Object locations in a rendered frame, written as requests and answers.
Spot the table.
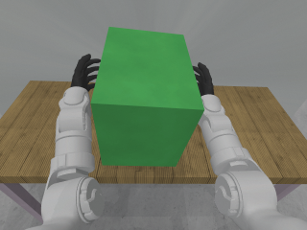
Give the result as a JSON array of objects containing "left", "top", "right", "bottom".
[{"left": 0, "top": 80, "right": 307, "bottom": 223}]

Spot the left robot upper arm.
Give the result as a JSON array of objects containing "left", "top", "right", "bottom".
[{"left": 25, "top": 176, "right": 105, "bottom": 230}]

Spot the carton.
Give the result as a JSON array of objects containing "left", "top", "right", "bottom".
[{"left": 90, "top": 27, "right": 205, "bottom": 167}]

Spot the robot right hand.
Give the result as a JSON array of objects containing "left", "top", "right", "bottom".
[{"left": 192, "top": 62, "right": 215, "bottom": 96}]

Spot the robot left forearm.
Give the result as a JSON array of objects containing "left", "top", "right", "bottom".
[{"left": 41, "top": 86, "right": 95, "bottom": 216}]

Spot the robot left hand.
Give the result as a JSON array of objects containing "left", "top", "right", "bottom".
[{"left": 70, "top": 54, "right": 101, "bottom": 92}]

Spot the right robot upper arm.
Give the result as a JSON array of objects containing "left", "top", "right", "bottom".
[{"left": 214, "top": 171, "right": 307, "bottom": 230}]

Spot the robot right forearm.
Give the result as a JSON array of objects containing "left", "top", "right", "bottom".
[{"left": 198, "top": 94, "right": 277, "bottom": 204}]

